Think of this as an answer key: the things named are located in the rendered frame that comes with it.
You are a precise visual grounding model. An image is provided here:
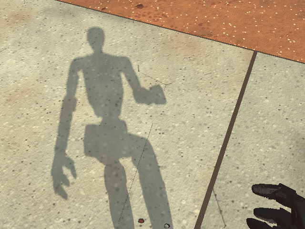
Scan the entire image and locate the robot right hand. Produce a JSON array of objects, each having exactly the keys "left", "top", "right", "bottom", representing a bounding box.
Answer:
[{"left": 246, "top": 183, "right": 305, "bottom": 229}]

